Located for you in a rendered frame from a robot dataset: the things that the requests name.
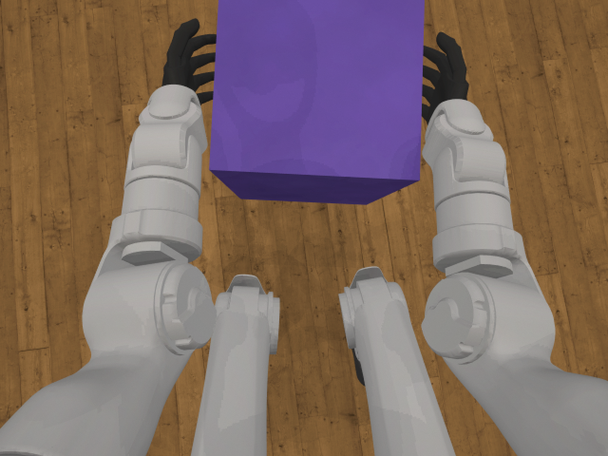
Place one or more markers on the robot right shin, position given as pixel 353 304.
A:
pixel 395 290

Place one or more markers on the robot right upper arm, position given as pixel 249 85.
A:
pixel 497 337

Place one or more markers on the carton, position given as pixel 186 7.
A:
pixel 318 100

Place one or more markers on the left robot hand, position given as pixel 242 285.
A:
pixel 180 66

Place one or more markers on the right robot thigh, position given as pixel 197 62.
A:
pixel 405 417

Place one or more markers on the left robot forearm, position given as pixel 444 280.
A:
pixel 159 220

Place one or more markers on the right robot hand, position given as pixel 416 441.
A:
pixel 451 82

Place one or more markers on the robot left upper arm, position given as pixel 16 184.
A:
pixel 142 325

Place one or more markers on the right robot forearm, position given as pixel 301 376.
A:
pixel 471 198

